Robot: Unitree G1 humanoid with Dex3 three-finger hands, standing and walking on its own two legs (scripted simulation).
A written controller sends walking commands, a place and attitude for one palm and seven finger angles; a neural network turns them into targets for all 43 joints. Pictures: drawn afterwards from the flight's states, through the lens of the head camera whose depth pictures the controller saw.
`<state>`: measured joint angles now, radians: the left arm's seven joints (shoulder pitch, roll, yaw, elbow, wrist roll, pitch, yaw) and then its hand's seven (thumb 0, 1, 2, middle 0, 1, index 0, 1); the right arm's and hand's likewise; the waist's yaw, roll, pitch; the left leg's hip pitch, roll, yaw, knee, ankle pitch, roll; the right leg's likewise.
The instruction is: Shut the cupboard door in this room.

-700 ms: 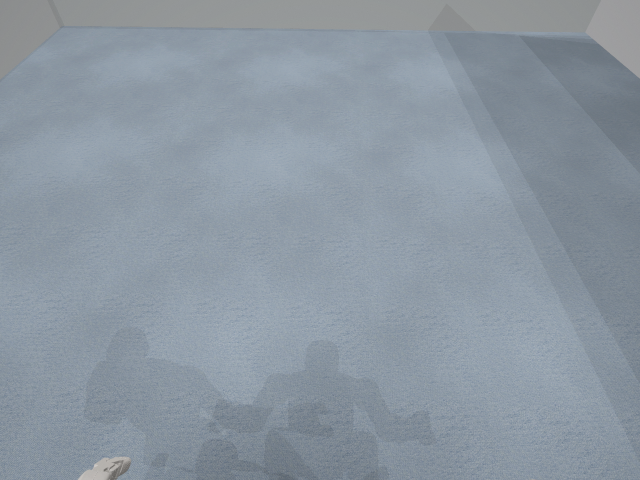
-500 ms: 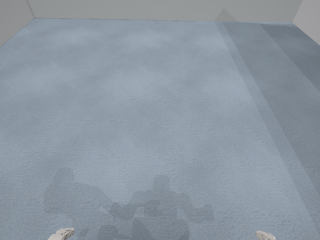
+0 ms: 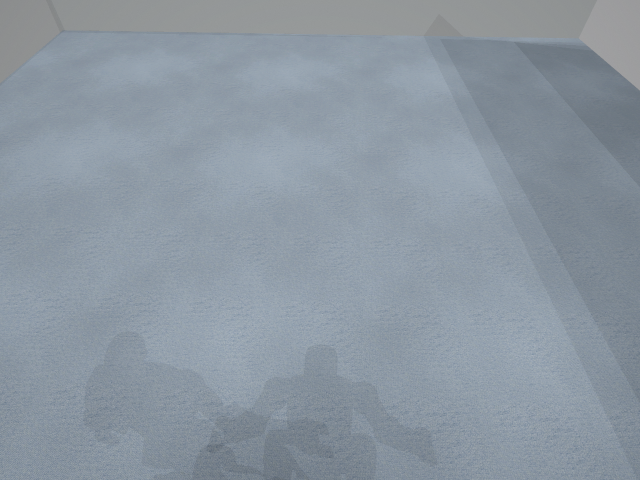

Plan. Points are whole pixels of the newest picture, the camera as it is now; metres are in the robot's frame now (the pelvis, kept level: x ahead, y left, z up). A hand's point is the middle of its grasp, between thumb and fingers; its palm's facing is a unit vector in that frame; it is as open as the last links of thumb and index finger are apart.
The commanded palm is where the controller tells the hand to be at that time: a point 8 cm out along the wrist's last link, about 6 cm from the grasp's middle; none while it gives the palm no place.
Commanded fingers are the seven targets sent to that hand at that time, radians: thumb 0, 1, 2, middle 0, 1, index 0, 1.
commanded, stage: stand and wait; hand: left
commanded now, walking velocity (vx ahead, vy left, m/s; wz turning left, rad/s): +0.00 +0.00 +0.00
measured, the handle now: out of the picture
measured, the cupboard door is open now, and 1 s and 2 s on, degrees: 91 91 91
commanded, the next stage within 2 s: turn or walk to find it in 0.20 s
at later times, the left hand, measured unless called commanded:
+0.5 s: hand out of the picture +0.06 +0.23 -0.17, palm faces +0.03 -0.96 -0.28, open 7.3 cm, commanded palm none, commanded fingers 0.00 0.90 0.90 -0.20 -0.30 -0.20 -0.30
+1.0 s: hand out of the picture -0.04 +0.19 -0.16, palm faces +0.28 -0.92 -0.29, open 7.3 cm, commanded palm none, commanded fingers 0.00 0.90 0.90 -0.20 -0.30 -0.20 -0.30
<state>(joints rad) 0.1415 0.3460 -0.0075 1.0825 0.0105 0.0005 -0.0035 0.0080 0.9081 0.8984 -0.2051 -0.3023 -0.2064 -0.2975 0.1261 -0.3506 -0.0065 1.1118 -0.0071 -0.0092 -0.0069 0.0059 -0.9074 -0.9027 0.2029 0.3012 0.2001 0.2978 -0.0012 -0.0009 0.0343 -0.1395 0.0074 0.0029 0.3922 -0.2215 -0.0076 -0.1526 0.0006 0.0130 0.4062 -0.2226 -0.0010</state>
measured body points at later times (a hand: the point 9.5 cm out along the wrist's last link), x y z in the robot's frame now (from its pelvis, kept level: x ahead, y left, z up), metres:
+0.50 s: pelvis -0.01 +0.01 -0.01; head +0.00 +0.01 +0.44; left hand +0.05 +0.28 -0.15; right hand +0.06 -0.27 -0.15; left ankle +0.00 +0.12 -0.74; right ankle +0.00 -0.12 -0.74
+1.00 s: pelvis -0.05 -0.02 -0.01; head -0.03 -0.04 +0.44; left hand -0.05 +0.24 -0.14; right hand +0.07 -0.27 -0.16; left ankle -0.07 +0.11 -0.67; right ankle -0.03 -0.13 -0.74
